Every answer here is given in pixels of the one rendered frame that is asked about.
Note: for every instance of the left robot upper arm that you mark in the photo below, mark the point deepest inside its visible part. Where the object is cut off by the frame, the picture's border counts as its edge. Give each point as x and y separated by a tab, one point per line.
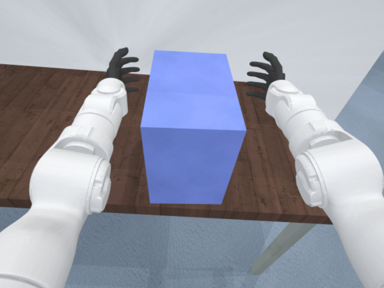
37	250

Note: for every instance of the carton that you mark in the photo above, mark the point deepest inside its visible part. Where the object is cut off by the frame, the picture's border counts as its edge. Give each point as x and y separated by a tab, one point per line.
192	127

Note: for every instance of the table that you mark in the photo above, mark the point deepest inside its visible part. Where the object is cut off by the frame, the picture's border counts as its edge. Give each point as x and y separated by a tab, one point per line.
38	103

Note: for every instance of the robot right hand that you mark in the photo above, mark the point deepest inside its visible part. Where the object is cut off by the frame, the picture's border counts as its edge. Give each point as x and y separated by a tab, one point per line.
275	71

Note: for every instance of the right robot upper arm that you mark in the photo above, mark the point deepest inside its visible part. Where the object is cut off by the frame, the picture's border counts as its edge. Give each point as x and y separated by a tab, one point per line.
344	180

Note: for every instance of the robot left hand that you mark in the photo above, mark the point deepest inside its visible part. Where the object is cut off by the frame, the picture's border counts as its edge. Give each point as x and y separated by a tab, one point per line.
116	71

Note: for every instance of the left robot forearm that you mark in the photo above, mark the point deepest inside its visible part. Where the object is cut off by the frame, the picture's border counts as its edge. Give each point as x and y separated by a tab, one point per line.
96	124

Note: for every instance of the right robot forearm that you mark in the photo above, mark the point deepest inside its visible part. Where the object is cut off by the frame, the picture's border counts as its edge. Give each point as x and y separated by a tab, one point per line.
302	122

